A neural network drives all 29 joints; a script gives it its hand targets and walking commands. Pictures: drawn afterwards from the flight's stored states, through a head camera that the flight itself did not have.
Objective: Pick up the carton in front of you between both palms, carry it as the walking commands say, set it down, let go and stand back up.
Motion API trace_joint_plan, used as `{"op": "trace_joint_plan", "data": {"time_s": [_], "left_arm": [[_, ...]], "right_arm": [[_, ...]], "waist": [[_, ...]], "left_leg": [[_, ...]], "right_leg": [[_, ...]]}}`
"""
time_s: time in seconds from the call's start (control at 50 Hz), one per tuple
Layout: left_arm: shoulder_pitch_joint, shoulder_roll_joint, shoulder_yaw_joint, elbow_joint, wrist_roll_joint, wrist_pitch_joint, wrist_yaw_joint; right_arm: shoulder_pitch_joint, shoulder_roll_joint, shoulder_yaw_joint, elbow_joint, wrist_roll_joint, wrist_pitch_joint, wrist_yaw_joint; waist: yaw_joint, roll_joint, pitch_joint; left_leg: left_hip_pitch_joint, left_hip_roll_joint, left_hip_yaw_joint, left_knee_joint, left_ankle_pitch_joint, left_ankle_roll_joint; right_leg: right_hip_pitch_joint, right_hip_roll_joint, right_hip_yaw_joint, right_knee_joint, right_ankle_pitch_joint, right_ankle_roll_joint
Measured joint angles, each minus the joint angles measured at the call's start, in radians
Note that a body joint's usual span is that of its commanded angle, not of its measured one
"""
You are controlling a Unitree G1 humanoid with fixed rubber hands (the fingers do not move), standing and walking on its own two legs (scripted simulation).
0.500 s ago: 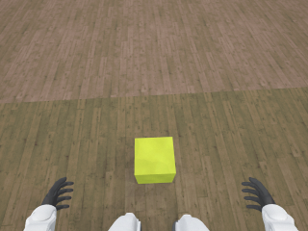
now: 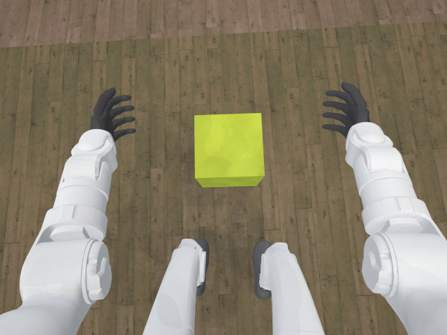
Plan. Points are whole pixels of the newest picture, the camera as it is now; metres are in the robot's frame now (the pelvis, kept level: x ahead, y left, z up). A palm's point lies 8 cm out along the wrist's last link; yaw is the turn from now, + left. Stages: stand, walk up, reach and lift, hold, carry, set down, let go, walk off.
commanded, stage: reach and lift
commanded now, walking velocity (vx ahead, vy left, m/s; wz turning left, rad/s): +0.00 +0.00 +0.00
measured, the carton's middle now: (228, 154) +0.52 +0.03 -0.55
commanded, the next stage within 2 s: none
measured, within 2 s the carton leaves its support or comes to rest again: neither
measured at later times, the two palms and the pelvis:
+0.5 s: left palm (143, 118) +0.51 +0.22 -0.19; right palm (311, 114) +0.53 -0.16 -0.20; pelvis +0.01 +0.00 -0.07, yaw -1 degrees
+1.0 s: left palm (169, 146) +0.51 +0.21 -0.42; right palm (290, 142) +0.53 -0.16 -0.42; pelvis -0.03 +0.00 -0.27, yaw +0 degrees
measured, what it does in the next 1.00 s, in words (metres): lowers itself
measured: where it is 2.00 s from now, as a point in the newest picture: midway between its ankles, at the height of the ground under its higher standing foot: (230, 278)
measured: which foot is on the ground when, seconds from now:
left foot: down 0.00-1.00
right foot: down 0.00-1.00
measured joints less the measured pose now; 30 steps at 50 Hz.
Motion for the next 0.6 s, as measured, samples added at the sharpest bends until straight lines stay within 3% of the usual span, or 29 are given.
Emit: {"op": "trace_joint_plan", "data": {"time_s": [0.2, 0.4, 0.48, 0.6], "left_arm": [[-0.289, -0.036, 0.102, 0.074, 0.054, -0.056, 0.012], [-0.261, -0.088, 0.158, 0.035, 0.112, -0.149, 0.015], [-0.26, -0.081, 0.165, 0.077, 0.123, -0.165, 0.014], [-0.263, -0.047, 0.112, 0.094, 0.067, -0.169, 0.02]], "right_arm": [[-0.301, 0.012, -0.087, 0.1, -0.046, -0.06, -0.015], [-0.265, 0.07, -0.164, 0.067, -0.119, -0.157, -0.015], [-0.254, 0.073, -0.171, 0.096, -0.11, -0.167, -0.022], [-0.256, 0.049, -0.119, 0.107, -0.065, -0.179, -0.043]], "waist": [[0.005, -0.007, -0.002], [0.006, -0.014, -0.093], [0.011, -0.017, -0.122], [0.008, -0.014, -0.121]], "left_leg": [[-0.232, 0.005, 0.002, 0.057, 0.008, 0.0], [-0.39, 0.002, 0.0, 0.102, -0.017, 0.0], [-0.483, 0.005, -0.003, 0.21, -0.064, 0.0], [-0.657, 0.003, -0.008, 0.442, -0.146, -0.001]], "right_leg": [[-0.232, 0.006, 0.003, 0.052, 0.014, 0.001], [-0.389, 0.005, 0.004, 0.096, -0.013, 0.002], [-0.48, 0.009, 0.002, 0.199, -0.056, 0.003], [-0.652, 0.009, 0.001, 0.428, -0.138, 0.004]]}}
